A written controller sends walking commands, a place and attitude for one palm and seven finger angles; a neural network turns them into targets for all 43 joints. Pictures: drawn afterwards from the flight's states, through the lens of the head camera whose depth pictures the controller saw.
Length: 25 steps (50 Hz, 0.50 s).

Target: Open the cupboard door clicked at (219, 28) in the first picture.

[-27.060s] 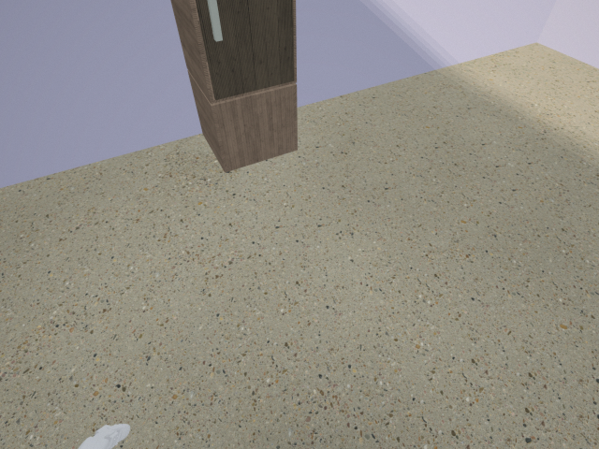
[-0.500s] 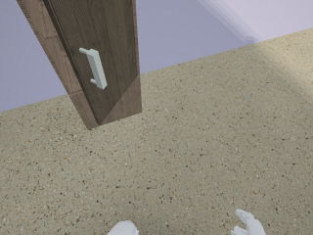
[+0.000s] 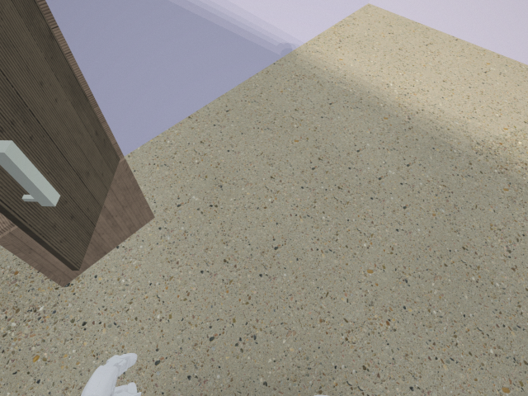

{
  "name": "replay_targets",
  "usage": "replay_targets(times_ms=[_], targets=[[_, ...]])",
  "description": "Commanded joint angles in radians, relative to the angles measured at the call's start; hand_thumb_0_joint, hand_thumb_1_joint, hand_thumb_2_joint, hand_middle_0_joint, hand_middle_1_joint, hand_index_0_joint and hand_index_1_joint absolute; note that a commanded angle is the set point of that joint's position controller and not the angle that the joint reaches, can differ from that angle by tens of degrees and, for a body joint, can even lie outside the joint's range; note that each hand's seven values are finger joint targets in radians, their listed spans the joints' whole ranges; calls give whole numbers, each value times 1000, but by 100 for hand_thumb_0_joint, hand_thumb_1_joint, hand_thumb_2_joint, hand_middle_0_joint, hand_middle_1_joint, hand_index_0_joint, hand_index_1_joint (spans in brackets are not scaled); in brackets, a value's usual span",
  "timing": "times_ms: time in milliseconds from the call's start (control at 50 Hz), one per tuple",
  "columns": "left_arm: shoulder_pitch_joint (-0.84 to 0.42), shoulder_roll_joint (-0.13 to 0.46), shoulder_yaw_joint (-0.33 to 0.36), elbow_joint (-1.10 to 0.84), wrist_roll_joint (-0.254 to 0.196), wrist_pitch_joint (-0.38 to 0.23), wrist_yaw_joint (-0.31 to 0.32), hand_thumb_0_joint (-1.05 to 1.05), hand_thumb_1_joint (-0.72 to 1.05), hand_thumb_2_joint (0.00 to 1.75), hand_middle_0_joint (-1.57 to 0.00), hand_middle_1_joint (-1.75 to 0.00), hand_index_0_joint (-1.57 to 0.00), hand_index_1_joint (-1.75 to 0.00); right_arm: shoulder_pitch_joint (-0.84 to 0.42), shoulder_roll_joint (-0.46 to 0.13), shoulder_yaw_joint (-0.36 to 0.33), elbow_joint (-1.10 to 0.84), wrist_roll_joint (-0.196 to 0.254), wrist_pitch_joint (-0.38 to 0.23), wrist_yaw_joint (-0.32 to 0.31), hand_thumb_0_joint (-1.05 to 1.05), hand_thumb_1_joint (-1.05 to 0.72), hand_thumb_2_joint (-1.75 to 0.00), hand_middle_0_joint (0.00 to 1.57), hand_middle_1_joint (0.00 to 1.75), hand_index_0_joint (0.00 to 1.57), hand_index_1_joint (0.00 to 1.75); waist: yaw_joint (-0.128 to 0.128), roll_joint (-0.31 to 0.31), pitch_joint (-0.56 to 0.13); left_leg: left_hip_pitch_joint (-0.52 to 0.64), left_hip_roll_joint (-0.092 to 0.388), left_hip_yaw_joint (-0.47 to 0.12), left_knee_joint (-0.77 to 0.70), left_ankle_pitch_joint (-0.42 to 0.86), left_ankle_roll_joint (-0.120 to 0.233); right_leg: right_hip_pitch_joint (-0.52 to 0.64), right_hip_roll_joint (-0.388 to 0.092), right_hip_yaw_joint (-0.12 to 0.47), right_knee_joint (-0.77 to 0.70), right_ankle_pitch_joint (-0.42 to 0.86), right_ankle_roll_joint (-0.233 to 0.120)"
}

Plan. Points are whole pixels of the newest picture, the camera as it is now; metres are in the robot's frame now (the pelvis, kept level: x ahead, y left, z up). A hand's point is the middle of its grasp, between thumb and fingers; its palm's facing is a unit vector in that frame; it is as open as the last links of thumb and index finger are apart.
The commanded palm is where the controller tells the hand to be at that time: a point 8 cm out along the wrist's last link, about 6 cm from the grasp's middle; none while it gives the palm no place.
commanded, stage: walk to a spot facing it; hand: left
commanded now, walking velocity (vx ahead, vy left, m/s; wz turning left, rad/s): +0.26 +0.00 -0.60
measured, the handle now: (16, 176) +0.46 +0.46 +0.00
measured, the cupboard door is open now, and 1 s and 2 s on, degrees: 41 41 41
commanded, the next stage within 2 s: turn to face it in 1.94 s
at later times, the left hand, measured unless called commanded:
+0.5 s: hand (138, 378) +0.16 +0.23 -0.18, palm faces -0.25 -0.96 -0.16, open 7.4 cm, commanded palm none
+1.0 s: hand (269, 218) +0.49 +0.00 -0.17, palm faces -0.58 -0.80 -0.16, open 7.4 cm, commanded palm none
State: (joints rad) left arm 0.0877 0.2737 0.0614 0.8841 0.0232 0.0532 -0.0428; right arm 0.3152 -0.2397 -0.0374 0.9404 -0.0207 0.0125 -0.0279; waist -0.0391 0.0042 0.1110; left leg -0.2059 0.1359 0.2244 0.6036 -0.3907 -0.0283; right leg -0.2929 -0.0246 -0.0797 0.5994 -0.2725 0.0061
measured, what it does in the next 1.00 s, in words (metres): walks ahead, turning right: left foot, then right foot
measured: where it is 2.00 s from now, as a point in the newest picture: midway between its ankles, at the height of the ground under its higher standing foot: (347, 264)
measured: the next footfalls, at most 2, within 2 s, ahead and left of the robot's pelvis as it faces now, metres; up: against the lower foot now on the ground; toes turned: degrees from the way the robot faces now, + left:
left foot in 0.42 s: +0.17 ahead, +0.12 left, +0.00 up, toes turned -12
right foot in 0.96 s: +0.31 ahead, -0.14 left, +0.00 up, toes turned -39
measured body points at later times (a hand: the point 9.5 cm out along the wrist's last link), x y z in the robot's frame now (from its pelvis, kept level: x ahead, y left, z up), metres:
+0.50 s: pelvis +0.10 +0.04 +0.00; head +0.14 +0.06 +0.45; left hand +0.18 +0.28 -0.16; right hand +0.12 -0.23 -0.11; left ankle +0.13 +0.12 -0.73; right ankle -0.01 -0.09 -0.67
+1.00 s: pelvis +0.27 -0.06 -0.01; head +0.31 -0.08 +0.43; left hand +0.52 +0.04 -0.15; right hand +0.04 -0.14 -0.15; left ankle +0.16 +0.12 -0.66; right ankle +0.28 -0.11 -0.73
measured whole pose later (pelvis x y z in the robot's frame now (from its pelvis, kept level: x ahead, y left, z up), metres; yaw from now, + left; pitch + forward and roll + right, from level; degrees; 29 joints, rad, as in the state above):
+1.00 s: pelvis +0.27 -0.06 -0.01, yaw -34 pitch +0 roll +1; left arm 0.06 0.19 0.05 0.91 0.02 -0.04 -0.04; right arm 0.55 -0.11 0.01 1.13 -0.01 -0.02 -0.02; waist -0.04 -0.03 0.10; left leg -0.12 0.10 0.22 1.01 -0.51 -0.04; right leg -0.38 0.05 -0.15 0.68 -0.32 -0.15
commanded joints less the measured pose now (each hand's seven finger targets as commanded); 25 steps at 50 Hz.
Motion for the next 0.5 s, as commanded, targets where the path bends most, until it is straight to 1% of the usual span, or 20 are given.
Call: replay_targets(times_ms=[0, 20, 40, 60, 100, 140, 180, 200, 220, 240, 300, 320, 340, 360, 380, 400, 420, 440, 460, 480], targets=[[299, 268, 70, 18, -11, -41, 49, 0, 90, 90, -20, -30, -20, -30, -103, -114, -27, -139, 15, -2, -9, 0, -90, -90, 20, 30, 20, 30, 162, -298, -252, -419, -51, -174, 543, -302, -40, 433, -403, 515, -209, 746, -256], [253, 233, 65, 4, -13, -37, 55, 0, 90, 90, -20, -30, -20, -30, -97, -112, -29, -132, 14, 2, -4, 0, -90, -90, 20, 30, 20, 30, 137, -194, -188, -453, -19, -214, 579, -221, -31, 385, -375, 465, -242, 474, -270], [192, 191, 65, -16, -8, -36, 63, 0, 90, 90, -20, -30, -20, -30, -132, -95, -32, -127, 10, 2, 2, 0, -90, -90, 20, 30, 20, 30, 117, -229, -135, -486, -8, -216, 579, -157, -41, 328, -294, 472, -267, 309, -245], [145, 166, 55, -30, -8, -39, 62, 0, 90, 90, -20, -30, -20, -30, -137, -108, -35, -116, 5, 4, 9, 0, -90, -90, 20, 30, 20, 30, 91, -209, -110, -468, -9, -220, 575, -86, -51, 279, -250, 423, -284, 239, -219], [115, 145, 47, -44, -6, -51, 55, 0, 90, 90, -20, -30, -20, -30, -122, -99, -39, -106, -1, 6, 20, 0, -90, -90, 20, 30, 20, 30, 62, -171, -98, -391, -23, -204, 520, -16, -60, 180, -205, 374, -313, 137, -195], [120, 154, 50, -41, -2, -63, 48, 0, 90, 90, -20, -30, -20, -30, -119, -86, -43, -98, -3, 2, 30, 0, -90, -90, 20, 30, 20, 30, 55, -138, -102, -348, -39, -187, 458, 32, -60, 135, -179, 367, -341, -3, -193], [138, 158, 52, -34, -1, -69, 38, 0, 90, 90, -20, -30, -20, -30, -151, -86, -46, -108, -4, -3, 36, 0, -90, -90, 20, 30, 20, 30, 63, -144, -71, -347, -52, -186, 397, 54, -60, 103, -167, 404, -375, -137, -197], [146, 158, 53, -32, 0, -72, 35, 0, 90, 90, -20, -30, -20, -30, -164, -84, -48, -118, -3, -8, 37, 0, -90, -90, 20, 30, 20, 30, 65, -159, -59, -352, -57, -189, 361, 54, -58, 101, -165, 421, -384, -179, -200], [163, 158, 55, -23, 3, -76, 34, 0, 90, 90, -20, -30, -20, -30, -186, -82, -50, -128, -2, -14, 40, 0, -90, -90, 20, 30, 20, 30, 75, -154, -58, -347, -63, -191, 321, 47, -56, 107, -166, 443, -385, -199, -204], [164, 163, 58, -25, 4, -78, 33, 0, 90, 90, -20, -30, -20, -30, -192, -82, -49, -135, 0, -21, 39, 0, -90, -90, 20, 30, 20, 30, 72, -161, -57, -336, -67, -195, 274, 33, -53, 102, -173, 461, -385, -215, -213], [165, 161, 64, -23, 5, -79, 26, 0, 90, 90, -20, -30, -20, -30, -202, -73, -46, -146, 5, -42, 37, 0, -90, -90, 20, 30, 20, 30, 72, -189, -53, -245, -103, -185, 140, 16, -41, 70, -158, 482, -354, -180, -211], [163, 152, 66, -21, 7, -79, 27, 0, 90, 90, -20, -30, -20, -30, -181, -69, -48, -143, 7, -50, 34, 0, -90, -90, 20, 30, 20, 30, 62, -192, -67, -180, -113, -184, 71, 17, -37, 54, -150, 487, -322, -161, -201], [135, 149, 67, -26, 3, -78, 27, 0, 90, 90, -20, -30, -20, -30, -119, -75, -48, -124, 8, -58, 28, 0, -90, -90, 20, 30, 20, 30, 26, -183, -89, -66, -124, -177, -20, 68, -34, 3, -126, 465, -277, -153, -183], [111, 120, 63, -33, 0, -76, 27, 0, 90, 90, -20, -30, -20, -30, -41, -97, -51, -93, 8, -68, 18, 0, -90, -90, 20, 30, 20, 30, -12, -117, -106, 123, -121, -175, -129, 108, -31, -119, -84, 429, -202, -152, -148], [103, 57, 48, -46, -6, -76, 21, 0, 90, 90, -20, -30, -20, -30, 86, -169, -66, -54, 1, -77, 3, 0, -90, -90, 20, 30, 20, 30, -74, 82, -163, 326, 14, -316, -236, -31, -1, -267, 19, 326, -1, -181, -97], [102, -5, 33, -69, -16, -75, 11, 0, 90, 90, -20, -30, -20, -30, 222, -280, -90, -33, -23, -81, -2, 0, -90, -90, 20, 30, 20, 30, -118, 405, -211, 408, 330, -728, -381, -261, 96, -452, 137, 121, 382, -373, -22], [44, 34, 36, -93, -4, -82, 9, 0, 90, 90, -20, -30, -20, -30, 217, -274, -79, -38, -16, -72, -6, 0, -90, -90, 20, 30, 20, 30, -108, 257, -150, 302, 411, -823, -443, -329, 163, -490, 34, 178, 513, -300, -28], [54, 49, 47, -82, 5, -86, 1, 0, 90, 90, -20, -30, -20, -30, 138, -228, -63, -68, -21, -74, -1, 0, -90, -90, 20, 30, 20, 30, -59, 161, -84, 202, 380, -766, -464, -295, 179, -491, -7, 170, 589, -225, -23], [42, 40, 54, -58, 13, -86, -5, 0, 90, 90, -20, -30, -20, -30, 90, -173, -50, -78, -21, -80, -1, 0, -90, -90, 20, 30, 20, 30, -35, 106, -24, 122, 316, -661, -453, -190, 147, -481, -24, 152, 650, -132, -18], [62, 29, 52, -34, 17, -81, -14, 0, 90, 90, -20, -30, -20, -30, 41, -135, -36, -80, -16, -84, -3, 0, -90, -90, 20, 30, 20, 30, 3, 94, 0, 90, 257, -527, -439, -42, 110, -466, -47, 137, 674, -47, -11]])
